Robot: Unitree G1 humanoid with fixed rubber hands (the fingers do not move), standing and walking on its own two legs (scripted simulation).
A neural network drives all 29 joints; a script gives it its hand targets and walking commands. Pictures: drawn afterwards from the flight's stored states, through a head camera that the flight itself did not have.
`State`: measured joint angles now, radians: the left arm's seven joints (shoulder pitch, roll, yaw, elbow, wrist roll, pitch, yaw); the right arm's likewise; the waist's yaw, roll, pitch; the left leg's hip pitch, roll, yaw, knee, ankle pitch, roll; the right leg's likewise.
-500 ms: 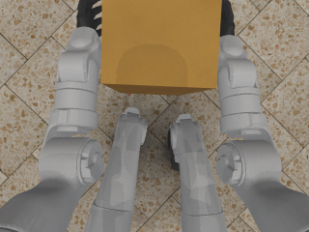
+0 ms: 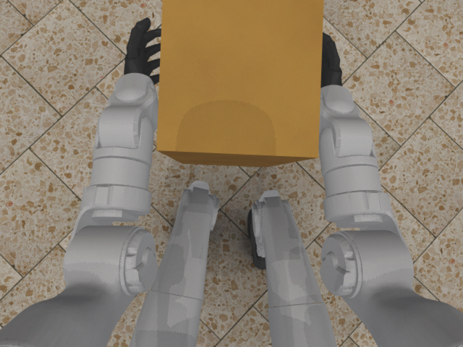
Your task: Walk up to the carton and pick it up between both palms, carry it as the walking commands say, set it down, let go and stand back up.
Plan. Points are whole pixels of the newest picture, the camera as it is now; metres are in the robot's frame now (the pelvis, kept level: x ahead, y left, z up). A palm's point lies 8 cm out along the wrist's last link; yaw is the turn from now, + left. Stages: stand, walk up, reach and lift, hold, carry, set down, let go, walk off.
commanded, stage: reach and lift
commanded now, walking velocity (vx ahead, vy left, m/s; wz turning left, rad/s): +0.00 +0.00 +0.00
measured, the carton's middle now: (232, 96) +0.47 +0.04 -0.10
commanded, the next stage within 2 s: none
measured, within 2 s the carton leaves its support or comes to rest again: neither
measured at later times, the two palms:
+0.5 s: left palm (126, 62) +0.45 +0.17 +0.03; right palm (352, 79) +0.47 -0.10 +0.02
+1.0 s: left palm (97, 41) +0.44 +0.17 +0.10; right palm (386, 65) +0.45 -0.10 +0.09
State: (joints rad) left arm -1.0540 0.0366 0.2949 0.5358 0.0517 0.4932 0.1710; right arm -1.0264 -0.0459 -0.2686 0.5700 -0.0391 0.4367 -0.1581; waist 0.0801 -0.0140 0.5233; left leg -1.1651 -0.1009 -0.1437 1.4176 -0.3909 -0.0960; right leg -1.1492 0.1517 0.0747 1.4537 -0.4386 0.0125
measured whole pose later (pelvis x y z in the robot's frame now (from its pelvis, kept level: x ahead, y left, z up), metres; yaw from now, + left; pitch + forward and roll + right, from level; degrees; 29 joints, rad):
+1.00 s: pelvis +0.03 +0.00 +0.11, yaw +0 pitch -3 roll +0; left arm -0.80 -0.04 0.27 0.43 0.11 0.50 0.13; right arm -0.77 0.06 -0.27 0.46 -0.06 0.43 -0.15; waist 0.07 -0.01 0.52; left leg -0.57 -0.06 -0.17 0.86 -0.24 -0.07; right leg -0.55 0.12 0.11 0.89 -0.28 0.00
